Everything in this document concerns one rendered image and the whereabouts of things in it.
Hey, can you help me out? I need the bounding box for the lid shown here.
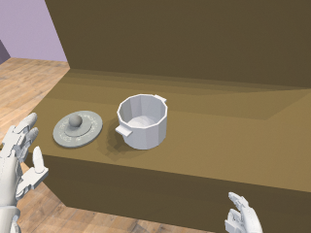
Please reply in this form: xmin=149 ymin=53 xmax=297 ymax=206
xmin=52 ymin=111 xmax=103 ymax=148

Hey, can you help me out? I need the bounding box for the table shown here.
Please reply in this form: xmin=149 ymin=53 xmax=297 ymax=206
xmin=0 ymin=0 xmax=311 ymax=233

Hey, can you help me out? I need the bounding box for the left robot forearm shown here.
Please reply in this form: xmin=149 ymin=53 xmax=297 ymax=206
xmin=0 ymin=206 xmax=21 ymax=233

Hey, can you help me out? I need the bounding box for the robot right hand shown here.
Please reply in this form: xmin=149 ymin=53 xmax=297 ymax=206
xmin=225 ymin=192 xmax=263 ymax=233

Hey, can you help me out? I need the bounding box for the pot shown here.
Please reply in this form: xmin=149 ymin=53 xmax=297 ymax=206
xmin=115 ymin=94 xmax=168 ymax=150

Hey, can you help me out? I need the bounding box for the knob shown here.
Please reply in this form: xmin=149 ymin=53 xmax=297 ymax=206
xmin=68 ymin=115 xmax=83 ymax=127

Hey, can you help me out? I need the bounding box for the robot left hand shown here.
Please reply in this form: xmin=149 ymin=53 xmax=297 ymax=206
xmin=0 ymin=113 xmax=49 ymax=207

